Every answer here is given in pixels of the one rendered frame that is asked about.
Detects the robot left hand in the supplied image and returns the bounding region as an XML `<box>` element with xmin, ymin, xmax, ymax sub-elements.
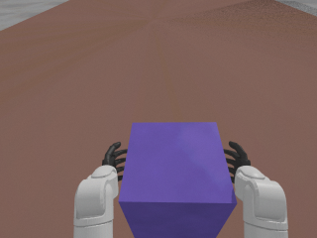
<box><xmin>102</xmin><ymin>142</ymin><xmax>128</xmax><ymax>181</ymax></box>

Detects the robot right hand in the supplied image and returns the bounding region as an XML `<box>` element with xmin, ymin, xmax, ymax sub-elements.
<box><xmin>223</xmin><ymin>141</ymin><xmax>251</xmax><ymax>183</ymax></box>

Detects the robot right forearm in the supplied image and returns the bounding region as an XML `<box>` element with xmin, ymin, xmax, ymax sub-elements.
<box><xmin>234</xmin><ymin>166</ymin><xmax>288</xmax><ymax>238</ymax></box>

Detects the carton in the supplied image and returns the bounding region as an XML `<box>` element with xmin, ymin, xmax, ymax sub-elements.
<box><xmin>118</xmin><ymin>122</ymin><xmax>238</xmax><ymax>238</ymax></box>

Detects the robot left forearm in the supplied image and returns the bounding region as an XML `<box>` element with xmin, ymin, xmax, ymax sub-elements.
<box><xmin>73</xmin><ymin>165</ymin><xmax>119</xmax><ymax>238</ymax></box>

